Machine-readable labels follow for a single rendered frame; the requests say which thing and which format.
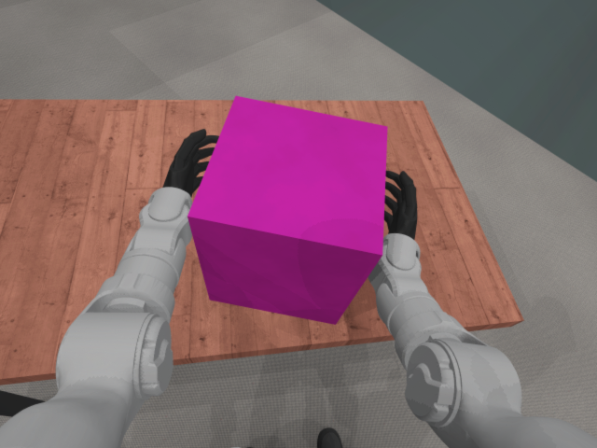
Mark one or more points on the right robot upper arm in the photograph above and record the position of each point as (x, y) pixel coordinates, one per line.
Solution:
(470, 395)

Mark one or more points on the carton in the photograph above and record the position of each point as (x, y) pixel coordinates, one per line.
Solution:
(289, 214)

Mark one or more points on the robot right foot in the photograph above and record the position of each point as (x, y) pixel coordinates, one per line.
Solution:
(329, 438)

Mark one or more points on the left robot upper arm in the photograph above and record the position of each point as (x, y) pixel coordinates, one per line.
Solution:
(110, 364)

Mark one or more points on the table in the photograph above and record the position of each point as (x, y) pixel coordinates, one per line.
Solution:
(75, 174)

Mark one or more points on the right robot forearm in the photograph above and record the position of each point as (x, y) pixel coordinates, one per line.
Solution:
(404, 304)

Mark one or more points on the left robot forearm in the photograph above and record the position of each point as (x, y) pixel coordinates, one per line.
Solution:
(150, 268)

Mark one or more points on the left robot hand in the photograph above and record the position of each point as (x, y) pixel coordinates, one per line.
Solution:
(185, 167)

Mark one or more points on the right robot hand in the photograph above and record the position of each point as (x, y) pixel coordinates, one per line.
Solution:
(404, 209)

